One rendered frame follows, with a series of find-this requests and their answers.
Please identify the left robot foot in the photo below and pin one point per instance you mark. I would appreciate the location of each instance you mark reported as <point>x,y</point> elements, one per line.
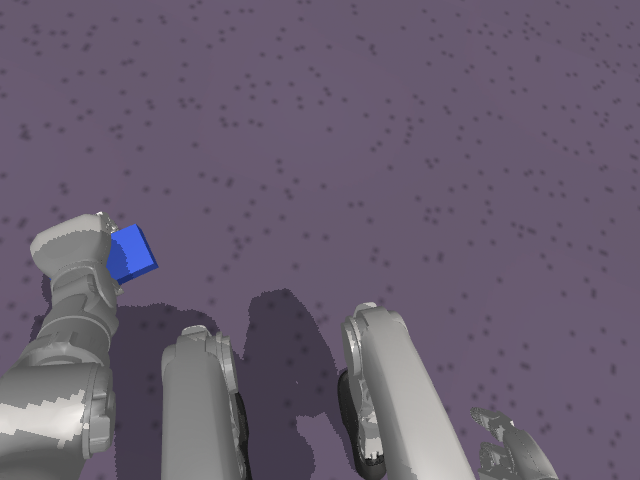
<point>243,437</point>

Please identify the right robot foot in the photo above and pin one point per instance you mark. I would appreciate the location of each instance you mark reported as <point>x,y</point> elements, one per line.
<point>368,469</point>

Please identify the small box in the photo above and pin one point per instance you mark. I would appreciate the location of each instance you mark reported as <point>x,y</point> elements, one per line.
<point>130,255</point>

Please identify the left robot arm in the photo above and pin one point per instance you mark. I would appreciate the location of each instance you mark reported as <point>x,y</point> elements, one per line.
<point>57,405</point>

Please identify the right robot hand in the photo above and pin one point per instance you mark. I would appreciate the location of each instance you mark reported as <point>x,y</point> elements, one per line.
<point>520,459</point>

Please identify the left robot hand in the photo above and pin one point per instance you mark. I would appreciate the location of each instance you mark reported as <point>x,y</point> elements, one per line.
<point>85,238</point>

